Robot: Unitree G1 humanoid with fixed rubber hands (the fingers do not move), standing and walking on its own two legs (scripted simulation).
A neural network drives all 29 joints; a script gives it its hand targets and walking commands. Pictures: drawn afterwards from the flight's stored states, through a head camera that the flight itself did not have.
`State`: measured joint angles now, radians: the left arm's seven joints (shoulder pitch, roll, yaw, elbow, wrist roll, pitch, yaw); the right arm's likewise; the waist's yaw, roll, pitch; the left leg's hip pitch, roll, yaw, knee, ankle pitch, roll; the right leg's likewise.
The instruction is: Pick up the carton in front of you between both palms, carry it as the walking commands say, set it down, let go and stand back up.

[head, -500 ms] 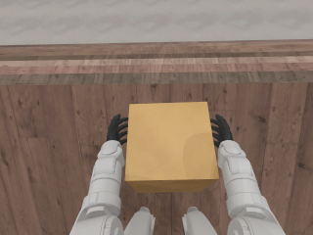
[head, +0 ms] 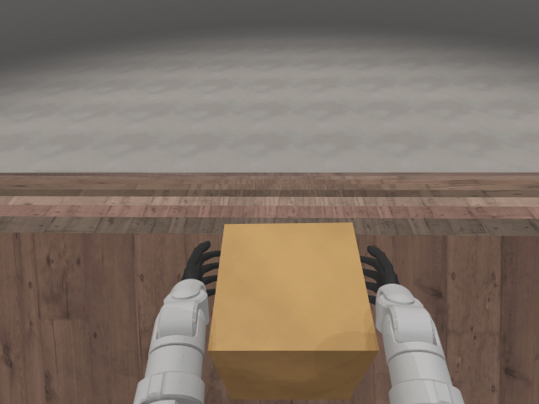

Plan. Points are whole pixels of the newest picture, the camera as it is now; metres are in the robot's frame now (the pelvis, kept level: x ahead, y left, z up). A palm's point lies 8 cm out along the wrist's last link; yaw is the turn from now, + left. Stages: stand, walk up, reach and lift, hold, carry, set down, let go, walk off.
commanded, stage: reach and lift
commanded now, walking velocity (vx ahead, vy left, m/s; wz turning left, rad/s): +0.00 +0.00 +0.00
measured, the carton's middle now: (289, 314) +0.28 +0.00 -0.05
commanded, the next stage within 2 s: hold in 0.92 s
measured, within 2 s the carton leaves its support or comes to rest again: neither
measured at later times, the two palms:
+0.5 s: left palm (194, 284) +0.29 +0.15 +0.03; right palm (389, 289) +0.28 -0.15 +0.03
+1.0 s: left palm (191, 278) +0.29 +0.15 +0.05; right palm (390, 283) +0.28 -0.15 +0.04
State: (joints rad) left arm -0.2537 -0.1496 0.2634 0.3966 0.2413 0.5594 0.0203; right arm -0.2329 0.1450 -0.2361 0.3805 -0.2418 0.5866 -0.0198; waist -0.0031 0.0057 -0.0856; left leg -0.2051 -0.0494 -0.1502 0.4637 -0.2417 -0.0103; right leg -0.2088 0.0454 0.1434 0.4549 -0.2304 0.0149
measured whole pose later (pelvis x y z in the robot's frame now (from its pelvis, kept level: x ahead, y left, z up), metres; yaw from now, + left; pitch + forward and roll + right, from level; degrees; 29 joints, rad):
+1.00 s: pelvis +0.00 +0.00 +0.01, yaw +0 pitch -5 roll +0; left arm -0.24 -0.15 0.22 0.24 0.26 0.70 0.00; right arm -0.22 0.14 -0.19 0.23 -0.25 0.73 -0.01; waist 0.00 0.00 -0.01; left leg -0.06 -0.04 -0.14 0.36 -0.21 -0.01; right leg -0.06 0.04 0.13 0.35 -0.19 0.01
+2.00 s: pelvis +0.01 +0.00 +0.00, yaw +1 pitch -2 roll +0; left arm -0.24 -0.15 0.21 0.18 0.25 0.77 0.00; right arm -0.23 0.14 -0.19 0.16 -0.24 0.80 -0.01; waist -0.01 0.00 -0.08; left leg -0.18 -0.01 -0.09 0.49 -0.36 -0.01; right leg -0.17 0.02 0.08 0.46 -0.31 0.01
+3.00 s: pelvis +0.50 +0.05 -0.01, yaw -1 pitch +4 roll -1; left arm 0.02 -0.13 0.06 -0.57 0.05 1.19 0.13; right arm 0.00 0.13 -0.04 -0.53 -0.02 1.20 -0.14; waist -0.03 0.00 -0.13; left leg 0.04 0.02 0.19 0.29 -0.39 0.02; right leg -0.62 -0.07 -0.17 0.63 -0.09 -0.03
